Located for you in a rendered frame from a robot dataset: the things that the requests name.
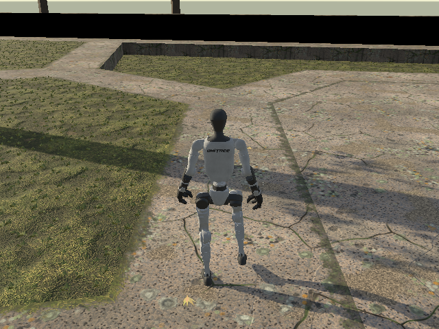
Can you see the robot left upper arm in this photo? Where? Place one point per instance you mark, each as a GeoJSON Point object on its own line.
{"type": "Point", "coordinates": [193, 156]}

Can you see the robot right thigh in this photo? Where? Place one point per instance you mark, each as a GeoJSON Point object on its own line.
{"type": "Point", "coordinates": [235, 199]}

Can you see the robot left forearm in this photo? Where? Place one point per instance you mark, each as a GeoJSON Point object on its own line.
{"type": "Point", "coordinates": [184, 181]}

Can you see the left robot shin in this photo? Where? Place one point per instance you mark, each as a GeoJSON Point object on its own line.
{"type": "Point", "coordinates": [205, 250]}

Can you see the robot right hand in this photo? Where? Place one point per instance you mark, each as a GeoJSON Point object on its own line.
{"type": "Point", "coordinates": [257, 199]}

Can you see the robot right upper arm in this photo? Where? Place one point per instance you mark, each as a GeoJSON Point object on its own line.
{"type": "Point", "coordinates": [243, 156]}

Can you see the robot left hand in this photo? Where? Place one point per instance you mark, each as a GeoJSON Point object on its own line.
{"type": "Point", "coordinates": [185, 194]}

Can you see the robot right forearm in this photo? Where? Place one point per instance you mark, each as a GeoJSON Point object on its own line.
{"type": "Point", "coordinates": [253, 183]}

